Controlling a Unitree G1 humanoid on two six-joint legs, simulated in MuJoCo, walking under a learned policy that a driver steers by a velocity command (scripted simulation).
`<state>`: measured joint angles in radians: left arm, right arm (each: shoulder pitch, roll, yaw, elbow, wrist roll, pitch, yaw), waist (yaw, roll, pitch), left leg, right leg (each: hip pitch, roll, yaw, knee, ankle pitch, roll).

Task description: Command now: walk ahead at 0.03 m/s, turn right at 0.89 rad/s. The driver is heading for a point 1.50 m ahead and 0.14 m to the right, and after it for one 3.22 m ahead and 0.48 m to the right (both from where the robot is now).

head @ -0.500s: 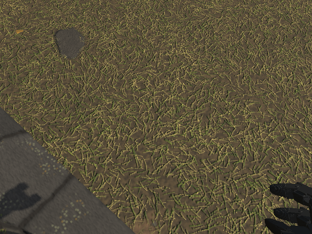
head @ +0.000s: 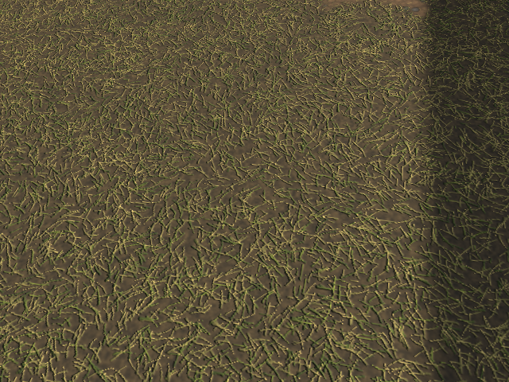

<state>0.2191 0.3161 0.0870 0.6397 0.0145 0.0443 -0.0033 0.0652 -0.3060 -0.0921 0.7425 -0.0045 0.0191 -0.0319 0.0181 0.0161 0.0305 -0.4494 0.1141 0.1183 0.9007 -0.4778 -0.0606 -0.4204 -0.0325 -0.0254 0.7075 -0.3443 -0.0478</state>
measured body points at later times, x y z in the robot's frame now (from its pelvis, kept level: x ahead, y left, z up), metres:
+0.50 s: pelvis +0.04 +0.02 +0.01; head +0.07 +0.03 +0.46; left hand +0.32 +0.20 -0.07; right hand +0.09 -0.30 -0.08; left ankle +0.10 +0.13 -0.72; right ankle +0.01 -0.09 -0.70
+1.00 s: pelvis +0.12 -0.03 +0.02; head +0.13 -0.05 +0.47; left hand +0.19 +0.24 -0.10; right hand +0.21 -0.33 -0.08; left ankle +0.26 +0.06 -0.66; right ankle -0.05 -0.09 -0.72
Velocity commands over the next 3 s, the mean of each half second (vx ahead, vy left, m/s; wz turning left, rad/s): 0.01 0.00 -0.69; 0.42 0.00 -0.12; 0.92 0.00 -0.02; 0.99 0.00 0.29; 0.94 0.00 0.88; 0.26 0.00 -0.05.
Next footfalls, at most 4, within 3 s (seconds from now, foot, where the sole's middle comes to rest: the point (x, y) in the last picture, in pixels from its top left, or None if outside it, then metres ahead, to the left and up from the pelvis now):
0.44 left None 0.13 0.11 -0.76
0.78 right None -0.01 -0.10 -0.76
1.16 left None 0.44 -0.01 -0.76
1.66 right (398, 257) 0.81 -0.32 -0.76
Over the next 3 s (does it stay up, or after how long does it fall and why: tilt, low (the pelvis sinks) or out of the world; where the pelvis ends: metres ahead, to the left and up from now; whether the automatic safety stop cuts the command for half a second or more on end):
stays up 1.67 -0.28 0.01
